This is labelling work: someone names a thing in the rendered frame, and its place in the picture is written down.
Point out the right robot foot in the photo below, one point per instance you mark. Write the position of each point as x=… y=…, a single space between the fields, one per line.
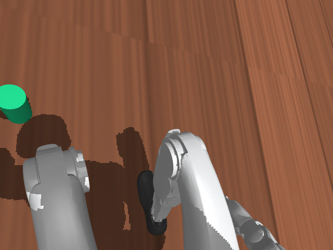
x=145 y=193

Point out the can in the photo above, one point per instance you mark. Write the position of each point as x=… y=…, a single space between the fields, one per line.
x=14 y=104

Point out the right robot arm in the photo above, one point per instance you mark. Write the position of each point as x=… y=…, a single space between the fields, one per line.
x=258 y=237

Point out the right robot hand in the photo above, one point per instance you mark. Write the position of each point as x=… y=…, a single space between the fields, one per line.
x=238 y=214

